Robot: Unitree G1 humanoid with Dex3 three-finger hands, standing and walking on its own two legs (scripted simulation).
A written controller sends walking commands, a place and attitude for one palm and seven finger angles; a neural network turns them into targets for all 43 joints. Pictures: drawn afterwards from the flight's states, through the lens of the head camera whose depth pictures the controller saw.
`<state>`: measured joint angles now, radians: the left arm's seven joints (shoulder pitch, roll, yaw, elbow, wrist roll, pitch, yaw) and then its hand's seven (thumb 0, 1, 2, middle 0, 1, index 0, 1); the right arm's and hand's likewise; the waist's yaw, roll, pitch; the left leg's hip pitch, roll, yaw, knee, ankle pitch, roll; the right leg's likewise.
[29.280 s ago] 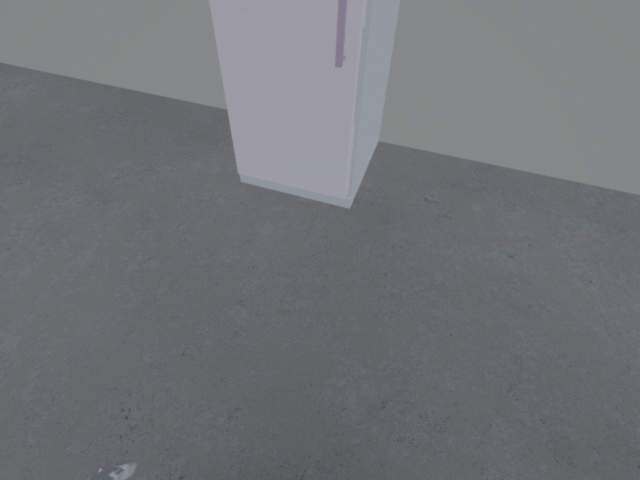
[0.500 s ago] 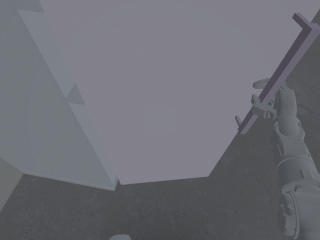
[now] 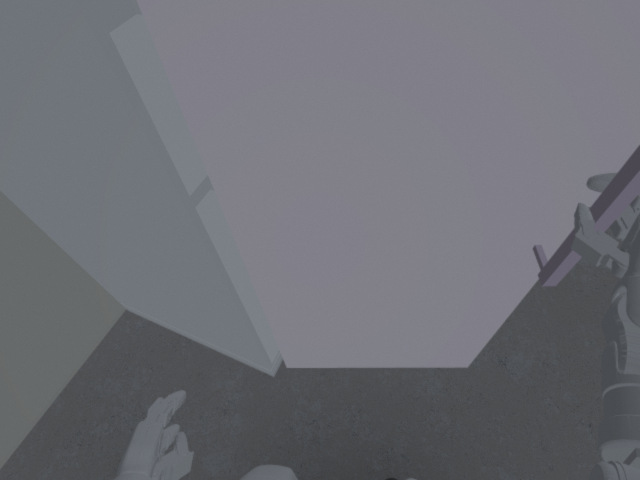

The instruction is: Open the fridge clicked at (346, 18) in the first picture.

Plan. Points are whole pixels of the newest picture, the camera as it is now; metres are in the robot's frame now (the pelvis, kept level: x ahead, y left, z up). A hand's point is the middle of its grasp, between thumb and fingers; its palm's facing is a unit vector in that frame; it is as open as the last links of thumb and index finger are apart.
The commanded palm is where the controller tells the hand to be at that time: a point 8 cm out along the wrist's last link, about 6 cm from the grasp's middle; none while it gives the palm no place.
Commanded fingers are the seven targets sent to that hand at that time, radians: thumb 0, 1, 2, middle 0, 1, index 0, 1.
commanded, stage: stop walking and hold the door back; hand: right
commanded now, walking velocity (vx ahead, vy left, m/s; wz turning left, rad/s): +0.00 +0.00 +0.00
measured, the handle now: (604, 188) +0.46 -0.27 +0.11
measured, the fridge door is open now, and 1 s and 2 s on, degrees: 67 73 72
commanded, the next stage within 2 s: loosen the grip on the handle in 0.26 s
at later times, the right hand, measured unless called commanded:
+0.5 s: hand (596, 245) +0.39 -0.26 +0.09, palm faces +0.25 +0.94 -0.23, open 6.6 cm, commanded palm +0.34 -0.30 +0.09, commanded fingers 0.00 0.07 -0.43 0.45 1.40 0.45 1.40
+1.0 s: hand (621, 269) +0.37 -0.29 +0.08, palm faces +0.29 +0.92 -0.27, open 13.9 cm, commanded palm +0.33 -0.32 +0.09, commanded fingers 0.00 0.55 -0.20 0.25 1.15 0.25 1.15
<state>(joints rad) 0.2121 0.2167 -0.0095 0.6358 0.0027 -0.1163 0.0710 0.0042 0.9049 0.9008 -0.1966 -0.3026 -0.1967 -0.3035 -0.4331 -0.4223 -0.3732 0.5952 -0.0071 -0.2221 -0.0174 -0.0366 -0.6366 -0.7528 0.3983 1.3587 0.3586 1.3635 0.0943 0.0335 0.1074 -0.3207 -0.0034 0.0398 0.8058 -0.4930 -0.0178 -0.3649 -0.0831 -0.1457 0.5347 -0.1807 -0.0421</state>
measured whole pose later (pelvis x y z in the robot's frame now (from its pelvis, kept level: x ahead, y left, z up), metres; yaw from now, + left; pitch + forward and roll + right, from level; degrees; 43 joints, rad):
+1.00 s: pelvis -0.02 -0.01 -0.02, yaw +3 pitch +6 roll +2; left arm 0.31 0.25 -0.03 0.70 -0.02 -0.11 0.10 0.01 0.90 0.90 -0.20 -0.30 -0.20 -0.30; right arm -0.41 -0.49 -0.38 0.70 0.03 -0.24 0.04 -0.01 0.53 -0.21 0.31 1.20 0.36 1.25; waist 0.02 -0.01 -0.03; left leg -0.47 -0.01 0.06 0.72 -0.35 0.00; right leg -0.58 -0.01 -0.01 0.74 -0.26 -0.04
